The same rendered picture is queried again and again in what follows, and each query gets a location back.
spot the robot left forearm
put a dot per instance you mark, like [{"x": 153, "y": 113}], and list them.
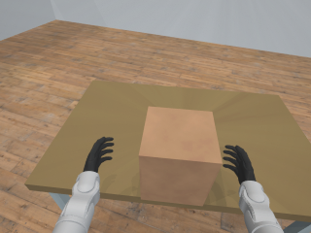
[{"x": 78, "y": 212}]

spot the robot right forearm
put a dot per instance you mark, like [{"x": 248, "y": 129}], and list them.
[{"x": 254, "y": 205}]

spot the robot left hand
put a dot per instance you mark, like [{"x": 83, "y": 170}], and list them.
[{"x": 94, "y": 158}]

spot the table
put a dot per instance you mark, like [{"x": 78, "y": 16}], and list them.
[{"x": 259, "y": 123}]

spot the robot right hand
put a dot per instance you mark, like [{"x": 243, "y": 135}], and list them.
[{"x": 244, "y": 169}]

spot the carton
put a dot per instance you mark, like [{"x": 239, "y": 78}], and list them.
[{"x": 179, "y": 156}]

